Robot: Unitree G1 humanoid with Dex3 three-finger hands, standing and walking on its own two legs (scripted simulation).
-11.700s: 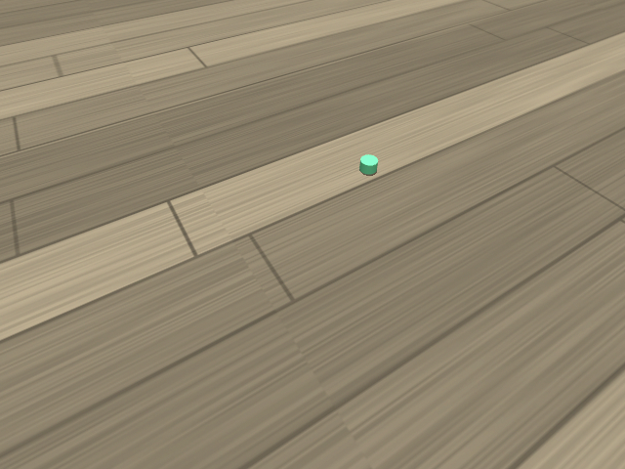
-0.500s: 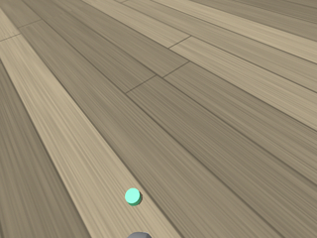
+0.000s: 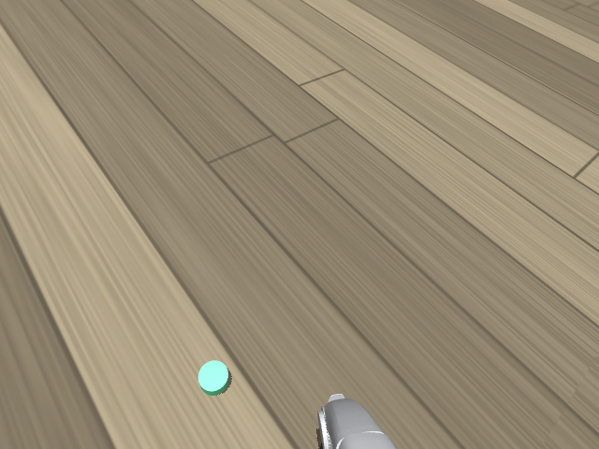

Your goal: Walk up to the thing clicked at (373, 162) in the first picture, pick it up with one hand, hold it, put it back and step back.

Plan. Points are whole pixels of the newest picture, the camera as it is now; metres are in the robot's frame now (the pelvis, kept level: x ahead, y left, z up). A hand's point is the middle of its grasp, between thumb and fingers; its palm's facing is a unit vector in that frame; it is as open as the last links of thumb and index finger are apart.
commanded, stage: walk up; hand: left
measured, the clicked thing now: (213, 378) +0.38 +0.18 -0.74
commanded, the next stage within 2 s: stand in 1.26 s
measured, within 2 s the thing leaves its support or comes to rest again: neither
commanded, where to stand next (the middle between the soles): +0.04 -0.04 m, yaw -3 degrees
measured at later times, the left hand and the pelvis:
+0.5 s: hand out of the picture +0.13 +0.18 -0.14, palm faces -0.04 -0.93 -0.36, open 7.3 cm; pelvis -0.01 -0.06 -0.01, yaw -1 degrees
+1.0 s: hand out of the picture +0.01 +0.20 -0.15, palm faces +0.03 -0.94 -0.35, open 7.3 cm; pelvis -0.04 -0.06 +0.00, yaw +1 degrees
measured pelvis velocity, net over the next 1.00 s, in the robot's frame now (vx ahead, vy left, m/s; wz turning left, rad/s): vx -0.04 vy -0.06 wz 0.02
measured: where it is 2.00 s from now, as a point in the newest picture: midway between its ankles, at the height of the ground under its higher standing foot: outside the picture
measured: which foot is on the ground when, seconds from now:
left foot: down 0.00-0.22, up 0.24-0.56, down 0.58-1.00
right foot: up 0.00-0.16, down 0.18-1.00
